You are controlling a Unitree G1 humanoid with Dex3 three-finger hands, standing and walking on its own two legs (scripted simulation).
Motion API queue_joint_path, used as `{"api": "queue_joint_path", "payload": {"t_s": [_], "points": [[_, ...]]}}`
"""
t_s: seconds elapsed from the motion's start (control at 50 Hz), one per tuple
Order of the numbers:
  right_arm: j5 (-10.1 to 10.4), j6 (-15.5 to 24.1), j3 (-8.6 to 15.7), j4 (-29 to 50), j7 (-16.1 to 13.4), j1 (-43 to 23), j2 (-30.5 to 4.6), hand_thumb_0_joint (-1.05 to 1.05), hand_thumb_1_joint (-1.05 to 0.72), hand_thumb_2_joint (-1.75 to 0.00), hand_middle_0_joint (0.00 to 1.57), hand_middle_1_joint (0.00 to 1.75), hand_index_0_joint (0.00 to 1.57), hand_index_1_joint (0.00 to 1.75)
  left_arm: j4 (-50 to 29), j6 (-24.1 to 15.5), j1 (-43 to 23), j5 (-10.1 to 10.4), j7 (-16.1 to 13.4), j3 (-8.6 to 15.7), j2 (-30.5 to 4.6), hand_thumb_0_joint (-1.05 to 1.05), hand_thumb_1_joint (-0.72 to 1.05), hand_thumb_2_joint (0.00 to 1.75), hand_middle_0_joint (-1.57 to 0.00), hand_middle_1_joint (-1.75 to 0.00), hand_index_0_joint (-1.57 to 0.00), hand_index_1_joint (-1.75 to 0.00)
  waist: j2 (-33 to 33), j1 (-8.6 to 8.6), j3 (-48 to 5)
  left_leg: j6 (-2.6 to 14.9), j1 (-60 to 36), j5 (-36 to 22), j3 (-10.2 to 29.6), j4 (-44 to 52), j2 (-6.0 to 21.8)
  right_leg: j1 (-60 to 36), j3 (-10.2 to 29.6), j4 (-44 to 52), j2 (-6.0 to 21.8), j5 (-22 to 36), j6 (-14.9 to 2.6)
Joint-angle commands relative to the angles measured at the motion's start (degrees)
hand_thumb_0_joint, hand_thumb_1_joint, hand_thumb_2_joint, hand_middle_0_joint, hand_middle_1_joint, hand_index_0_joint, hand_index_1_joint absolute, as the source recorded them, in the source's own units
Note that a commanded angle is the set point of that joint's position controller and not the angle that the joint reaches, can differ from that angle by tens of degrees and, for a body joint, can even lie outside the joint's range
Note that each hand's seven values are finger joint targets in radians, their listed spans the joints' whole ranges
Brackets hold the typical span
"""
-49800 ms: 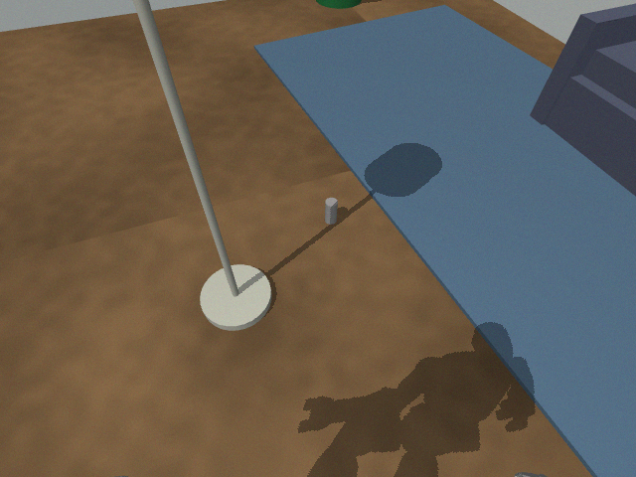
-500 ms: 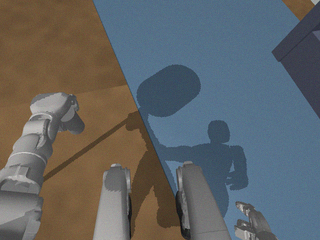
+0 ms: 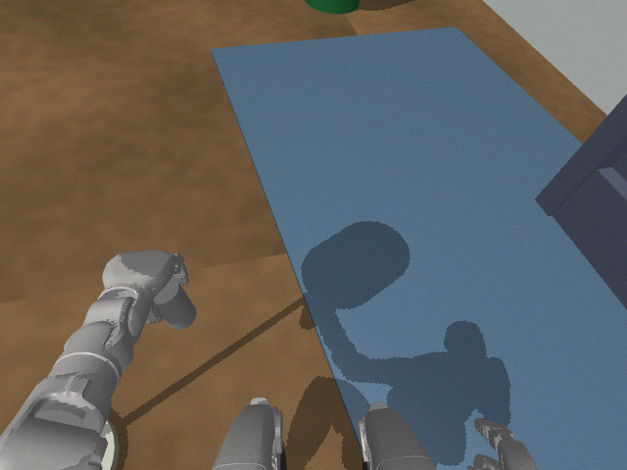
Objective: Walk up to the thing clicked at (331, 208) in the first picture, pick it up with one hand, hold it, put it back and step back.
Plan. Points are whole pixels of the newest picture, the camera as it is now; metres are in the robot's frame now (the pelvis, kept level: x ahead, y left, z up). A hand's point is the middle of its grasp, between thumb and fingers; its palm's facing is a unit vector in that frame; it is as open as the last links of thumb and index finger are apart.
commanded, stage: lift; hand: left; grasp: from above
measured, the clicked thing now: (172, 302) +0.36 +0.23 -0.12
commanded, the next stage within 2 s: hold in 0.54 s
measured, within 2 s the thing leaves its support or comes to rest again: neither
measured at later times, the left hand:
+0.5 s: hand (121, 277) +0.34 +0.26 +0.00, palm faces -0.42 -0.11 -0.90, open 7.8 cm
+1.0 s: hand (141, 278) +0.32 +0.22 +0.04, palm faces -0.43 -0.11 -0.89, open 8.1 cm
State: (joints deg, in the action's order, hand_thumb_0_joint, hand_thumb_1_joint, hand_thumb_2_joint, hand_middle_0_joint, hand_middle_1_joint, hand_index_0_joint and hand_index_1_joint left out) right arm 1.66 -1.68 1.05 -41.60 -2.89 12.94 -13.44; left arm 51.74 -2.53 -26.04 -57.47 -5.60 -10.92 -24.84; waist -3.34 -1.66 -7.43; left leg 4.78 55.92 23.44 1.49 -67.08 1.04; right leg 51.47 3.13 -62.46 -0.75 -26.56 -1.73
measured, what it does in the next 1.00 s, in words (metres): rises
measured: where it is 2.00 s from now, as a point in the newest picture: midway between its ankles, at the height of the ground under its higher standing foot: outside the picture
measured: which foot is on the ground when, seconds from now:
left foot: down 0.00-1.00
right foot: down 0.00-1.00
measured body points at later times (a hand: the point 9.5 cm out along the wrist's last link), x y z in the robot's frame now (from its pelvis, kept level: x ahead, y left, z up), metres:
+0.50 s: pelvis +0.02 +0.03 +0.06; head +0.02 +0.07 +0.50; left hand +0.36 +0.27 +0.06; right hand +0.13 -0.23 -0.04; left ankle +0.09 +0.05 -0.65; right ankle +0.08 -0.22 -0.63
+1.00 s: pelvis +0.02 +0.01 +0.08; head +0.02 +0.02 +0.53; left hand +0.34 +0.23 +0.09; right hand +0.17 -0.25 -0.01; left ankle +0.09 +0.05 -0.65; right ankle +0.08 -0.22 -0.63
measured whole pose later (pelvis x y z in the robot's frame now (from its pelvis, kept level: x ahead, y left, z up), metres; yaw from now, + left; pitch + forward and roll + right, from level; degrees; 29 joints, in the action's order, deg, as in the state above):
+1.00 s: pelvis +0.02 +0.01 +0.08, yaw +1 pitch -1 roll -4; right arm 1.9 -1.2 1.4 -39.4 -1.6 11.9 -14.8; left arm 41.0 0.4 -20.2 -56.4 2.8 -15.9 -22.0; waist -2.9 0.9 -0.2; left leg 4.9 23.1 12.4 -1.1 -36.0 -1.6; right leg 20.8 6.1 -34.6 2.3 -16.7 -1.8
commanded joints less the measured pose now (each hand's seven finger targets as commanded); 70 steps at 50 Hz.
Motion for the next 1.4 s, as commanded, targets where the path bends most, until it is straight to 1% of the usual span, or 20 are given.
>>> {"api": "queue_joint_path", "payload": {"t_s": [0.0, 0.1, 0.14, 0.18, 0.22, 0.38, 0.42, 0.64, 0.68, 0.8, 0.82, 0.96, 1.02, 1.08, 1.14, 1.22, 1.3, 1.32, 1.34, 1.38], "points": [[0.0, 2.7, 3.7, 5.8, -0.4, -0.8, -9.7, 0.0, -0.92, -0.91, 0.2, 0.3, 0.2, 0.3, -11.3, -0.6, -23.2, -0.5, -3.6, 3.6, -9.5, 0.0, 0.96, 0.45, -1.18, -0.62, -1.24, -0.56, -4.9, -1.25, -16.1, -6.57, -26.3, 9.9, 10.4, 23.3, 2.4, -1.2, -4.4, 10.0, -3.1, 1.4, 1.5], [0.2, 3.3, 4.5, 5.8, 0.4, 0.0, -10.2, 0.0, -0.91, -0.9, 0.2, 0.3, 0.2, 0.3, -10.2, -0.6, -22.3, -0.8, -2.9, 3.2, -8.7, 0.0, 0.96, 0.51, -1.18, -0.65, -1.24, -0.59, -4.8, -0.69, -14.8, -7.37, -31.3, 9.6, 12.3, 28.0, 3.4, -4.6, -3.9, 13.4, -2.8, 3.4, 1.8], [0.5, 3.4, 4.2, 6.4, 0.7, 0.2, -9.8, 0.0, -0.91, -0.9, 0.2, 0.3, 0.2, 0.3, -9.8, 0.0, -21.5, -0.4, -2.3, 1.4, -6.1, 0.0, 0.98, 0.52, -1.19, -0.66, -1.25, -0.6, -4.3, -1.02, -13.3, -7.25, -32.1, 8.0, 11.0, 29.4, 3.2, -6.8, -3.5, 15.8, -2.8, 3.9, 1.55], [0.5, 3.4, 4.5, 6.2, 0.7, 0.7, -10.5, 0.0, -0.91, -0.9, 0.2, 0.3, 0.2, 0.3, -10.2, 0.5, -21.4, -0.4, -1.8, 2.8, -8.5, 0.0, 0.98, 0.5, -1.18, -0.68, -1.24, -0.61, -3.7, -0.83, -13.0, -7.53, -33.5, 6.3, 11.3, 30.4, 3.4, -8.2, -3.0, 17.3, -2.6, 4.8, 1.59], [0.6, 3.5, 4.5, 7.0, 0.9, 0.1, -10.1, 0.0, -0.91, -0.9, 0.2, 0.3, 0.2, 0.3, -11.2, 0.3, -21.1, -0.1, -0.5, 1.4, -6.9, 0.0, 0.98, 0.56, -1.2, -0.67, -1.25, -0.62, -4.0, -0.57, -12.1, -7.4, -34.7, 6.7, 10.9, 31.9, 3.5, -9.7, -2.8, 19.0, -2.5, 5.0, 1.51], [0.8, 3.5, 5.1, 7.7, 1.4, 1.2, -10.9, 0.0, -0.9, -0.9, 0.2, 0.3, 0.2, 0.3, -12.0, 0.5, -20.1, -0.7, 2.0, 1.4, -6.3, 0.0, 0.94, 0.63, -1.13, -0.75, -1.19, -0.69, -4.5, -0.47, -10.4, -8.72, -40.4, 2.9, 14.1, 36.6, 5.2, -12.9, -2.0, 22.1, -1.8, 8.2, 1.6], [0.6, 3.4, 5.5, 7.8, 1.6, 1.0, -11.3, 0.0, -0.9, -0.9, 0.2, 0.3, 0.2, 0.3, -16.0, 0.2, -22.4, -0.9, 2.6, 2.5, -8.2, 0.0, 0.92, 0.66, -1.12, -0.77, -1.17, -0.71, -6.1, 0.63, -11.3, -9.44, -42.5, 1.7, 15.0, 37.4, 5.9, -14.1, -1.8, 22.5, -1.4, 9.3, 1.67], [0.4, 3.4, 4.8, 9.0, 1.8, -1.6, -11.0, 0.0, -0.89, -0.9, 0.2, 0.3, 0.2, 0.3, -17.2, 1.8, -17.0, -0.1, 5.0, 0.7, -5.1, 0.0, 0.83, 0.78, -1.03, -0.87, -1.09, -0.81, -2.2, 0.4, -7.0, -8.39, -42.8, 3.3, 13.0, 40.6, 4.6, -20.2, -1.1, 27.1, -0.5, 8.4, 1.84], [0.2, 3.4, 5.0, 9.0, 1.6, -2.2, -11.2, 0.0, -0.89, -0.9, 0.2, 0.3, 0.2, 0.3, -21.3, 1.8, -19.6, -0.3, 5.1, 1.7, -7.5, 0.0, 0.81, 0.75, -1.0, -0.86, -1.07, -0.8, -3.0, 1.21, -8.1, -8.53, -44.1, 3.4, 12.9, 41.3, 4.7, -21.3, -1.1, 27.6, -0.3, 9.0, 1.85], [0.1, 3.4, 4.2, 9.5, 1.2, -4.3, -10.7, 0.0, -0.89, -0.9, 0.2, 0.3, 0.2, 0.3, -22.4, 2.5, -18.6, 0.7, 6.2, -0.1, -5.5, 0.0, 0.85, 0.81, -1.03, -0.93, -1.1, -0.86, -1.2, 0.99, -6.2, -7.66, -44.3, 3.3, 10.9, 42.3, 3.7, -23.1, -0.4, 30.1, 0.1, 7.9, 1.8], [0.1, 3.4, 4.2, 9.7, 1.0, -4.7, -10.7, 0.0, -0.89, -0.9, 0.2, 0.3, 0.2, 0.3, -23.2, 2.2, -19.2, 0.9, 6.1, 0.8, -7.2, 0.0, 0.86, 0.82, -1.03, -0.93, -1.1, -0.86, -0.9, 1.33, -6.7, -7.43, -45.4, 3.2, 9.7, 42.2, 3.0, -23.4, -0.3, 31.1, 0.3, 6.8, 1.77], [0.3, 3.0, 3.3, 9.7, 0.4, -5.7, -9.8, 0.0, -0.89, -0.89, 0.2, 0.3, 0.2, 0.3, -20.8, 3.3, -14.5, 1.2, 5.4, -0.5, -6.1, 0.0, 0.82, 0.71, -0.96, -0.96, -1.05, -0.87, 3.7, 1.33, -6.4, -6.2, -45.5, -5.0, 4.2, 40.4, 0.5, -27.5, 0.2, 34.2, 0.2, 8.2, 1.64], [0.2, 2.6, 3.2, 9.7, 0.3, -6.9, -9.7, 0.0, -0.89, -0.89, 0.2, 0.3, 0.2, 0.3, -24.2, 3.5, -18.3, 1.0, 4.7, 0.4, -8.2, 0.0, 0.82, 0.72, -0.95, -0.97, -1.04, -0.88, 1.0, 2.45, -6.8, -6.49, -46.3, -2.6, 4.5, 42.1, 0.7, -27.8, 0.2, 34.7, 0.3, 6.6, 1.38], [0.3, 2.4, 3.0, 9.6, 0.2, -7.8, -9.5, 0.0, -0.89, -0.89, 0.2, 0.3, 0.2, 0.3, -20.9, 4.2, -15.8, 1.3, 4.4, -1.1, -5.8, 0.0, 0.78, 0.7, -0.91, -0.97, -1.01, -0.87, 3.4, 1.91, -4.9, -6.12, -46.1, -1.8, 4.0, 42.5, 0.5, -27.7, 0.3, 35.7, 0.3, 5.9, 1.61], [0.5, 2.1, 3.2, 9.7, 0.2, -8.1, -9.8, 0.0, -0.88, -0.89, 0.2, 0.3, 0.2, 0.3, -23.4, 4.5, -16.7, 1.2, 4.8, -0.8, -6.7, 0.0, 0.77, 0.69, -0.91, -0.96, -1.0, -0.86, 1.2, 2.6, -6.3, -6.61, -47.8, -2.6, 4.8, 43.9, 1.2, -28.9, 0.1, 35.5, 0.2, 7.4, 1.38], [0.7, 1.8, 3.3, 9.4, 0.2, -8.8, -10.2, 0.0, -0.88, -0.89, 0.2, 0.3, 0.2, 0.3, -24.3, 4.8, -16.6, 1.4, 6.1, -1.9, -5.2, 0.0, 0.73, 0.74, -0.88, -0.95, -0.96, -0.87, -0.2, 2.42, -5.8, -7.37, -49.2, 0.0, 8.4, 46.4, 3.3, -29.0, -0.2, 34.6, -0.1, 9.0, 1.61], [0.8, 1.9, 3.2, 9.3, 0.2, -8.8, -10.3, 0.0, -0.88, -0.89, 0.2, 0.3, 0.2, 0.3, -24.3, 5.0, -14.9, 1.3, 6.9, -2.3, -4.7, 0.0, 0.65, 0.72, -0.81, -0.97, -0.9, -0.88, -0.8, 2.18, -5.1, -7.98, -50.3, -2.2, 9.3, 47.3, 4.1, -29.2, -0.2, 34.7, 0.1, 10.9, 1.52], [0.7, 1.8, 3.1, 9.7, 0.2, -9.3, -10.0, 0.0, -0.87, -0.89, 0.2, 0.3, 0.2, 0.3, -27.6, 4.8, -17.5, 1.7, 6.9, -1.4, -6.1, 0.0, 0.65, 0.74, -0.83, -0.94, -0.91, -0.86, -2.7, 3.01, -6.1, -7.83, -50.7, -2.1, 8.8, 47.5, 4.0, -29.9, 0.0, 35.1, 0.3, 10.9, 1.44], [0.8, 1.8, 3.1, 9.7, 0.2, -9.2, -10.1, 0.0, -0.87, -0.89, 0.2, 0.3, 0.2, 0.3, -25.2, 5.0, -16.0, 1.4, 7.1, -1.8, -5.3, 0.0, 0.64, 0.75, -0.83, -0.95, -0.9, -0.87, -1.6, 2.23, -5.8, -7.81, -51.1, -3.2, 8.5, 47.2, 3.8, -30.0, 0.0, 35.4, 0.2, 11.1, 1.4], [1.0, 1.8, 3.3, 9.8, 0.3, -8.5, -10.4, 0.0, -0.87, -0.89, 0.2, 0.3, 0.2, 0.3, -25.6, 5.5, -13.5, 1.7, 7.3, -1.9, -5.1, 0.0, 0.64, 0.72, -0.81, -0.95, -0.9, -0.86, -1.0, 2.11, -7.2, -8.03, -52.0, -9.7, 7.4, 45.9, 3.5, -31.2, 0.0, 35.4, 0.1, 13.9, 1.05]]}}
